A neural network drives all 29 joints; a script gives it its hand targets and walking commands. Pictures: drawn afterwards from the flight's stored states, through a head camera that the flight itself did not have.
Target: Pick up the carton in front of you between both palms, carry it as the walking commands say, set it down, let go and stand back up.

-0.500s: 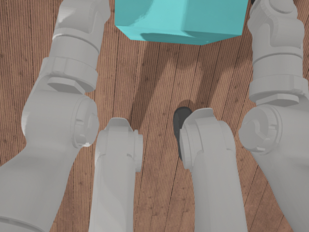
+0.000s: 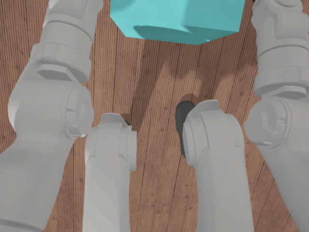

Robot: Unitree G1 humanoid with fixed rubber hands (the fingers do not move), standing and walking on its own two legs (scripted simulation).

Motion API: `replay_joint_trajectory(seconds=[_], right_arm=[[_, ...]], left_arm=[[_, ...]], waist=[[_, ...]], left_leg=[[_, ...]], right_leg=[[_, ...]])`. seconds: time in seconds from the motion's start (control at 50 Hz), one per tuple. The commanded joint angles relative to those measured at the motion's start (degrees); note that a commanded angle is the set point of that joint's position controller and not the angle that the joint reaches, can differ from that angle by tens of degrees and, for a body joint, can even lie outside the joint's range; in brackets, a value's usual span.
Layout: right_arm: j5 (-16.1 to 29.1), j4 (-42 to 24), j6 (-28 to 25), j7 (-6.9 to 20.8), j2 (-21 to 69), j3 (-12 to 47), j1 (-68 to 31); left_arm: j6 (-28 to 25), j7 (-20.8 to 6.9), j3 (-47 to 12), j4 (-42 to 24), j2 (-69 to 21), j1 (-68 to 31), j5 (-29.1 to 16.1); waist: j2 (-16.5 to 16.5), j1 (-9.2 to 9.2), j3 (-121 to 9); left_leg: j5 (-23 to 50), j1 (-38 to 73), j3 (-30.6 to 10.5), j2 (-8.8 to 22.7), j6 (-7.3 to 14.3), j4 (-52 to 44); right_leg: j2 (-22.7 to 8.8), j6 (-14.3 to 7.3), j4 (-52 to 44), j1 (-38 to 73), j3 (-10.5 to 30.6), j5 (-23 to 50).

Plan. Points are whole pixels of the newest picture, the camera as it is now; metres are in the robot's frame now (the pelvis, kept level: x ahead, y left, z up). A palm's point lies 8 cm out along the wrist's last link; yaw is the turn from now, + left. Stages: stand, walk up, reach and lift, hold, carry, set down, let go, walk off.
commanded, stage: set down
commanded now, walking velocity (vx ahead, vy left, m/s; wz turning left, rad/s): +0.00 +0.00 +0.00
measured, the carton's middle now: out of the picture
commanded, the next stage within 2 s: let go in 1.78 s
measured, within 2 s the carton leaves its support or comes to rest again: neither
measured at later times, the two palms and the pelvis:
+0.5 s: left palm out of the picture +0.58 +0.06 -0.19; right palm out of the picture +0.52 -0.25 -0.19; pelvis +0.00 +0.00 -0.01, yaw -1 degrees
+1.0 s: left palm out of the picture +0.61 +0.08 -0.10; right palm out of the picture +0.54 -0.28 -0.10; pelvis -0.01 -0.01 +0.02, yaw -1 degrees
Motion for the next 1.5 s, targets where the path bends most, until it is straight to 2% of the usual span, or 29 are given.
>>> replay_joint_trajectory(seconds=[0.0, 0.22, 0.24, 0.38, 0.42, 0.44, 0.48, 0.5, 0.52, 0.56, 0.6, 0.66, 0.76, 0.9, 1.0, 1.08, 1.18, 1.32, 1.48], right_arm=[[3.8, -0.1, -0.8, 12.7, 39.4, 16.5, -29.6], [1.4, 4.6, -0.1, 13.0, 33.8, 11.6, -24.5], [0.7, 5.5, -0.2, 12.4, 32.6, 10.5, -23.4], [0.1, 6.6, -1.1, 12.3, 29.6, 8.0, -21.4], [-0.5, 7.0, -2.3, 10.6, 23.5, 5.5, -19.5], [-0.8, 7.3, -3.2, 9.1, 18.2, 3.4, -17.7], [-1.0, 7.2, -6.3, 3.5, -1.0, -1.2, -13.4], [0.4, 6.4, -8.4, 0.2, -10.7, -2.5, -13.1], [2.2, 6.2, -10.0, -1.9, -14.4, -1.7, -15.3], [6.3, 6.8, -11.9, -4.3, -18.6, 0.9, -18.4], [10.3, 7.5, -12.7, -5.0, -19.2, 4.3, -19.6], [14.7, 8.8, -12.6, -4.6, -18.4, 8.5, -20.1], [17.3, 7.8, -10.8, -4.8, -18.3, 11.0, -19.7], [17.5, -2.0, -6.4, -7.7, -18.0, 12.2, -21.2], [14.9, 0.0, -4.1, -7.7, -13.8, 11.2, -17.2], [12.0, 0.3, -4.4, -6.6, -11.7, 9.0, -14.2], [10.0, -2.3, -4.2, -5.5, -12.5, 6.5, -12.2], [11.0, -8.2, -1.9, -4.4, -14.7, 6.0, -9.3], [11.8, -10.7, -0.4, -3.0, -13.5, 6.5, -4.6]], left_arm=[[-0.8, -12.6, -11.0, -3.2, -43.4, -23.5, -2.4], [0.6, -13.6, -7.0, 1.4, -37.9, -18.0, 2.0], [0.5, -13.1, -6.5, 1.5, -36.4, -17.6, 2.7], [0.5, -12.9, -6.7, 0.6, -34.3, -16.3, 3.6], [-0.2, -11.5, -5.7, -0.5, -28.1, -15.7, 3.6], [-0.9, -10.2, -4.5, -1.1, -21.9, -14.8, 3.8], [-2.9, -5.2, -2.4, -3.5, -2.4, -12.3, 3.1], [-4.0, -2.5, -3.1, -4.2, 6.5, -12.5, 1.5], [-4.8, -0.7, -4.5, -5.3, 10.1, -15.1, -0.6], [-5.7, 0.9, -7.4, -6.2, 13.7, -19.1, -5.5], [-6.1, 0.9, -11.1, -6.7, 13.7, -21.2, -9.8], [-5.9, 0.1, -15.0, -6.5, 12.3, -21.5, -13.6], [-4.5, -0.5, -14.2, -6.1, 14.1, -20.0, -14.3], [-1.3, 1.1, -9.2, -11.6, 18.0, -20.7, -11.2], [0.4, 0.3, -5.2, -5.9, 16.1, -16.1, -8.1], [-0.3, -1.0, -2.9, -3.8, 13.8, -13.1, -5.6], [-0.2, -1.3, -1.9, -6.6, 12.9, -13.0, -4.1], [2.3, -0.9, -2.9, -13.7, 12.5, -12.4, -4.4], [3.5, -1.7, -1.4, -16.1, 12.1, -7.2, -3.3]], waist=[[5.4, -3.40, -50.7], [6.1, -2.07, -40.6], [6.0, -2.02, -39.4], [5.5, -2.55, -40.3], [5.3, -3.14, -41.6], [5.3, -3.14, -42.5], [4.7, -3.84, -46.7], [4.5, -4.60, -49.9], [4.1, -4.66, -54.3], [4.1, -5.25, -60.9], [5.3, -5.54, -65.4], [5.9, -5.99, -69.6], [4.0, -5.45, -74.1], [0.9, -3.01, -89.8], [-1.0, -1.66, -78.4], [-1.1, -1.64, -75.5], [1.2, -2.68, -80.5], [4.8, -3.81, -91.9], [3.5, -2.96, -92.6]], left_leg=[[11.8, 13.6, 3.5, 1.3, 2.5, -12.5], [9.1, 14.4, 2.2, 2.3, 2.9, -12.5], [9.1, 14.3, 2.1, 2.4, 2.7, -12.7], [12.2, 18.5, 1.6, 3.2, 2.1, -11.8], [13.4, 20.1, 1.8, 3.7, 1.3, -11.5], [14.3, 21.2, 1.8, 4.1, 0.8, -11.4], [16.9, 24.0, 1.4, 5.0, -0.2, -11.1], [19.5, 25.1, 0.7, 5.5, -0.6, -10.8], [22.6, 26.2, 0.0, 5.6, -0.9, -10.1], [26.7, 27.7, -0.6, 6.2, -0.9, -8.6], [28.5, 28.8, -0.5, 6.8, -0.8, -7.6], [27.0, 28.5, 0.1, 7.3, -0.4, -7.4], [19.8, 24.5, 2.5, 7.1, 0.2, -8.8], [15.3, 25.2, 5.9, 5.4, 1.3, -14.7], [10.8, 18.9, 5.7, 5.0, 1.9, -20.4], [11.8, 17.3, 5.2, 4.9, 1.6, -24.4], [14.6, 24.1, 4.7, 4.7, 1.2, -29.0], [21.5, 38.0, 4.5, 4.0, 0.8, -34.7], [26.0, 42.2, 4.1, 3.8, 0.5, -43.4]], right_leg=[[3.5, -2.9, -5.8, 29.9, -4.4, 15.6], [3.2, -3.2, -5.5, 23.8, -4.3, 9.8], [3.1, -3.0, -5.4, 23.7, -4.2, 9.5], [2.7, -2.2, -4.3, 23.7, -4.9, 11.2], [2.3, -1.7, -4.0, 25.4, -5.1, 12.5], [1.9, -1.5, -3.7, 26.4, -5.2, 13.3], [1.0, -0.9, -3.1, 29.3, -5.6, 15.9], [0.7, -0.6, -2.9, 31.0, -5.5, 18.6], [0.5, -0.6, -2.5, 32.5, -5.0, 21.9], [0.0, -0.9, -1.7, 34.4, -4.3, 27.0], [-0.4, -1.4, -1.5, 35.7, -4.1, 30.0], [-0.9, -2.1, -2.0, 38.8, -3.7, 31.2], [-0.7, -2.3, -4.0, 46.4, -3.1, 30.0], [0.8, -2.0, -9.1, 61.2, -4.5, 30.0], [1.1, -1.2, -14.9, 53.9, -4.3, 23.8], [1.1, -0.8, -18.5, 50.6, -4.5, 23.8], [1.5, -0.6, -23.3, 49.4, -5.3, 24.5], [2.1, -0.8, -29.9, 53.0, -6.4, 29.5], [2.5, -0.4, -38.0, 61.8, -5.7, 35.7]])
